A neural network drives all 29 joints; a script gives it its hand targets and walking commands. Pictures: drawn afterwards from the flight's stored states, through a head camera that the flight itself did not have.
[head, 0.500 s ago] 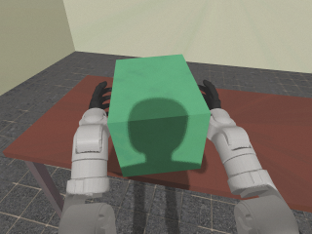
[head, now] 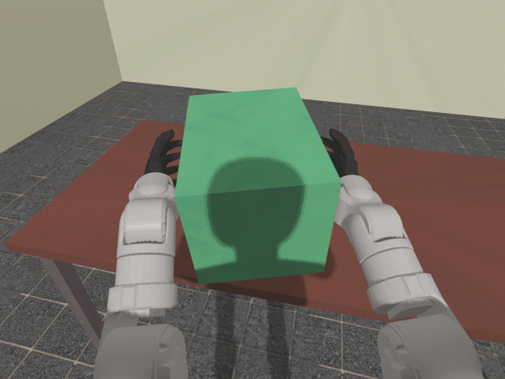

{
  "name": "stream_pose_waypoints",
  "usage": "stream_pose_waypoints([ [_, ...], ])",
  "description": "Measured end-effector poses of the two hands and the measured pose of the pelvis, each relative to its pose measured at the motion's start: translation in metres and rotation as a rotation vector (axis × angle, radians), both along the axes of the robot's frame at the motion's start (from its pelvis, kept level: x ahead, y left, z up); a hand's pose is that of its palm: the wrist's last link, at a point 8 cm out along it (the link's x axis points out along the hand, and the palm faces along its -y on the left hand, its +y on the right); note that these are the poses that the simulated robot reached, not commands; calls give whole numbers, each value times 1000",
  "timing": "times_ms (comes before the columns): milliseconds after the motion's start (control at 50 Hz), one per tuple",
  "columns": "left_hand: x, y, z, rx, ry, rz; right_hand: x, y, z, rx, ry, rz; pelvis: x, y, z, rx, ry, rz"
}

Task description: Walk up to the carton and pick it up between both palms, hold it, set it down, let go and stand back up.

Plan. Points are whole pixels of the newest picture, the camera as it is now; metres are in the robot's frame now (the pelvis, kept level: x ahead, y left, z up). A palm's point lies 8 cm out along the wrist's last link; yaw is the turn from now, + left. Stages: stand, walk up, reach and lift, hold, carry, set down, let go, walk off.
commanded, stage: hold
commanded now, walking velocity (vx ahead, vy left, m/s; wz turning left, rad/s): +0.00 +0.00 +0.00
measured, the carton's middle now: (251, 177) +0.39 +0.00 +0.19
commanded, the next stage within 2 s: none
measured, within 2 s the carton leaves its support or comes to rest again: neither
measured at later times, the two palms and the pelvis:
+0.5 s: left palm (158, 180) +0.37 +0.15 +0.20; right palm (341, 178) +0.36 -0.13 +0.20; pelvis +0.00 +0.00 +0.00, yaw +0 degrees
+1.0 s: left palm (157, 179) +0.37 +0.15 +0.20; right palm (341, 177) +0.36 -0.13 +0.20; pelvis +0.00 +0.00 +0.00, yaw +0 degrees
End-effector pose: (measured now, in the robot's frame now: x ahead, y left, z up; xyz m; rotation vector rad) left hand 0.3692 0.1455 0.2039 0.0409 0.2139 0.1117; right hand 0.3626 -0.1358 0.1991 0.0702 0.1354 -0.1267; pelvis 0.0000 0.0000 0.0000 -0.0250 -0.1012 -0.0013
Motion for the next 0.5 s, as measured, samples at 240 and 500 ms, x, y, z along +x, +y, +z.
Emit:
stream_pose_waypoints([
  [240,0,0,0,-3,-2,2,0,0,0,4,-2,1,2,0,0,0,-3,2],
  [500,1,2,-2,0,-3,4,2,2,-1,1,-2,5,3,1,0,-2,1,3],
])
